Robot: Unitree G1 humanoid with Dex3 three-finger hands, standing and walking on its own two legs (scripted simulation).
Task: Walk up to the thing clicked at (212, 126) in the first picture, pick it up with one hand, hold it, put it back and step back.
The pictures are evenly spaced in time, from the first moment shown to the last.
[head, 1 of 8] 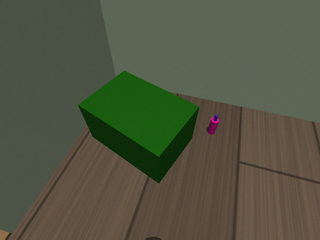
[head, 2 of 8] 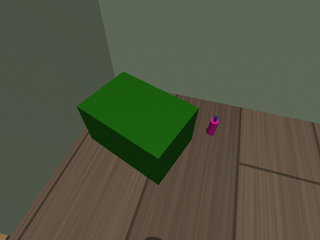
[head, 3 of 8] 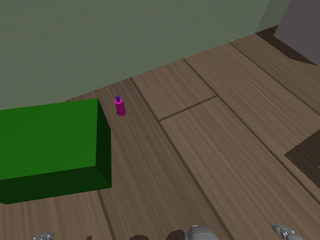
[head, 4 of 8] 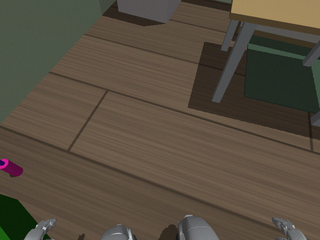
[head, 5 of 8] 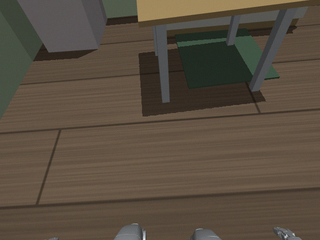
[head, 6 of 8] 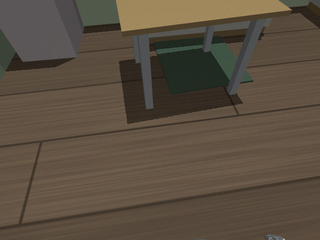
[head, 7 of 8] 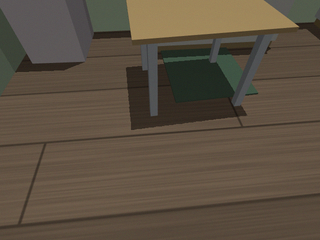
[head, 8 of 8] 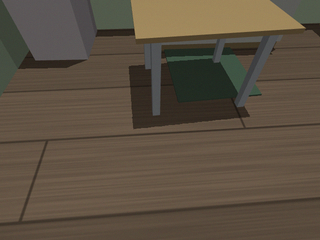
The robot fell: no
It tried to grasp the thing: no
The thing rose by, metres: 0.00
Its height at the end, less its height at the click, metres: +0.00
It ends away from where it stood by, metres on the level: 0.00
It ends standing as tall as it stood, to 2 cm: yes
